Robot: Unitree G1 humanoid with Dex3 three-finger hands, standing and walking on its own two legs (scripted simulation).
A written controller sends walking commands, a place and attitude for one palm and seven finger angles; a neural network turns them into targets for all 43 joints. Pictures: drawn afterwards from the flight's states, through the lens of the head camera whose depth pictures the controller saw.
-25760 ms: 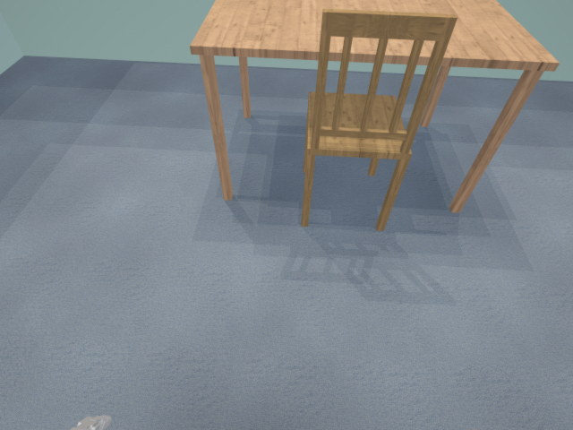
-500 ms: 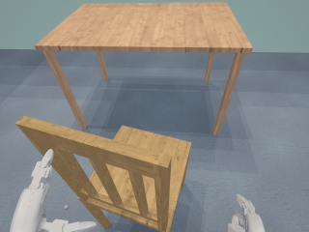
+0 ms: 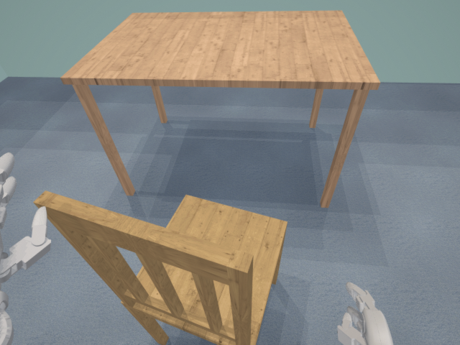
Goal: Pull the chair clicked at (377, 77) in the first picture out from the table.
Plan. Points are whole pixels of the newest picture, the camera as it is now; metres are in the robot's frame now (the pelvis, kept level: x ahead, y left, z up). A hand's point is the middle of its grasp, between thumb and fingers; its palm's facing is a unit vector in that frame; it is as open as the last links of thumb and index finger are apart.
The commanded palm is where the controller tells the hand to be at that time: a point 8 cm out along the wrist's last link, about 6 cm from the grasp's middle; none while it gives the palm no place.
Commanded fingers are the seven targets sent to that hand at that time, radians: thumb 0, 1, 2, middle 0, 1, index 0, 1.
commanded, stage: draw the hand back to the body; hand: left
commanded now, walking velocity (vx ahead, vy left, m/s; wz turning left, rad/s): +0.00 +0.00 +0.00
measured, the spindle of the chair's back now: (164, 286) +0.24 +0.18 -0.08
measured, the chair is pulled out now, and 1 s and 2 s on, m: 0.63 0.63 0.63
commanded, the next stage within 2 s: step back with the hand held close in 0.32 s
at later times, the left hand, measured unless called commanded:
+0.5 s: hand (47, 233) +0.20 +0.28 +0.16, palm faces +0.47 -0.77 -0.42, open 7.4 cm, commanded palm +0.15 +0.31 +0.18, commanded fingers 0.00 0.90 0.90 -0.20 -0.30 -0.20 -0.30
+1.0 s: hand (19, 283) +0.14 +0.28 +0.15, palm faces +0.42 -0.77 -0.48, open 7.4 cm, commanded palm +0.09 +0.31 +0.18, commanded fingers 0.00 0.90 0.90 -0.20 -0.30 -0.20 -0.30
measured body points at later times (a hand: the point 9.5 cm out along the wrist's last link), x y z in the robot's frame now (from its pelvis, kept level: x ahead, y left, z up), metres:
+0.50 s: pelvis +0.01 +0.01 +0.00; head +0.00 -0.01 +0.45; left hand +0.17 +0.31 +0.19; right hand +0.20 -0.21 -0.08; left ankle -0.04 +0.13 -0.73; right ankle -0.02 -0.13 -0.73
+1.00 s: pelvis -0.06 +0.02 +0.00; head -0.04 +0.02 +0.45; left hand +0.11 +0.32 +0.18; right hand +0.10 -0.22 -0.09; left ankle -0.04 +0.13 -0.73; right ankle -0.02 -0.13 -0.73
